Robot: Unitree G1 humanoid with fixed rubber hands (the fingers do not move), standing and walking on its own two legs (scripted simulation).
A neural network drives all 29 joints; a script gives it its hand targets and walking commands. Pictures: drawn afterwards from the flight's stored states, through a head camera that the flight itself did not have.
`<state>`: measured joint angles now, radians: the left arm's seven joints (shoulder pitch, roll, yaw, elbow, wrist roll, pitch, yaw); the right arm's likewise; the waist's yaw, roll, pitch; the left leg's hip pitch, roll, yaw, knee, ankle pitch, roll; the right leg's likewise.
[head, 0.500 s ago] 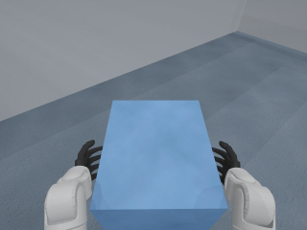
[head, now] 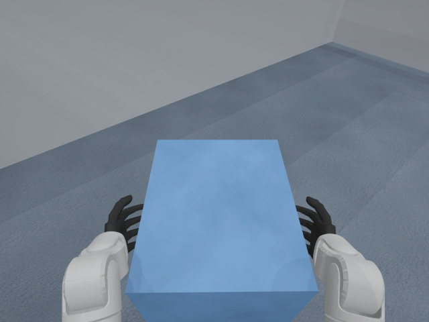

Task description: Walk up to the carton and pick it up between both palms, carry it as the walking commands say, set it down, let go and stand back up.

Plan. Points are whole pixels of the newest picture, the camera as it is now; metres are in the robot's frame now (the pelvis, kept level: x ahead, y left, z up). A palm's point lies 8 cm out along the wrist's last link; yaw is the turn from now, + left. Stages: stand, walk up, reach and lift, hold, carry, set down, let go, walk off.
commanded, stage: carry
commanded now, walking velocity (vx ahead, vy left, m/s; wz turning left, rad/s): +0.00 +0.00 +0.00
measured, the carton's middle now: (218, 231) +0.31 +0.00 +0.02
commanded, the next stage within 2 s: none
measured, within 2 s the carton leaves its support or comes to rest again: neither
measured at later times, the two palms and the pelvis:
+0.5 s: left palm (117, 240) +0.25 +0.17 +0.08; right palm (321, 242) +0.25 -0.16 +0.09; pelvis +0.00 +0.00 +0.00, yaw +0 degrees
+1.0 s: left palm (153, 240) +0.26 +0.12 +0.07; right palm (359, 287) +0.19 -0.21 +0.06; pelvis -0.03 +0.00 -0.01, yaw -12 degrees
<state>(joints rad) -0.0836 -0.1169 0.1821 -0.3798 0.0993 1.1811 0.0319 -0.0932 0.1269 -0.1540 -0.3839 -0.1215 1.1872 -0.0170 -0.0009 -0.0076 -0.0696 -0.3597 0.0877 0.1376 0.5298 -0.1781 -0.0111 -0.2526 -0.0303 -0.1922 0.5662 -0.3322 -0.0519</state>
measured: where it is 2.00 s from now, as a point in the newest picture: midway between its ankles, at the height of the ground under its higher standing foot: outside the picture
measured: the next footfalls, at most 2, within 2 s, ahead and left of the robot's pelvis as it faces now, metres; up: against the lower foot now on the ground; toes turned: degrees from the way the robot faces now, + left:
left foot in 1.22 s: +0.03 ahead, +0.13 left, +0.00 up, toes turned -14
right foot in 1.56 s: -0.10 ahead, -0.12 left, +0.00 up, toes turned -38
